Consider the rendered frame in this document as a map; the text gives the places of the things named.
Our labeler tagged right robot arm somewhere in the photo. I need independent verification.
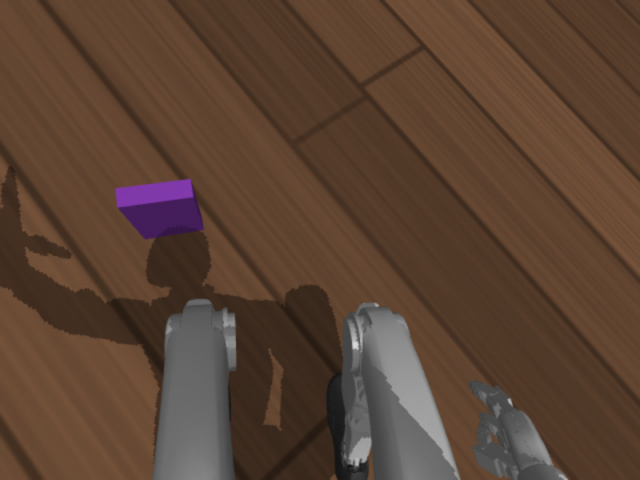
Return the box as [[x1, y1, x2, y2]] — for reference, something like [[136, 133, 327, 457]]
[[517, 464, 568, 480]]

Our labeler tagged right robot hand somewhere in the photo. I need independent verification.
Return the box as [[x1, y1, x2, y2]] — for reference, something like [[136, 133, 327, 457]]
[[469, 380, 554, 480]]

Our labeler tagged carton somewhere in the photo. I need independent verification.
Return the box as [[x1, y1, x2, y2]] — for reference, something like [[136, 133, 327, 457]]
[[115, 179, 204, 239]]

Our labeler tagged right robot foot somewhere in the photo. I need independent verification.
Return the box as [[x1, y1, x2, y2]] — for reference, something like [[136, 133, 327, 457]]
[[327, 373, 369, 480]]

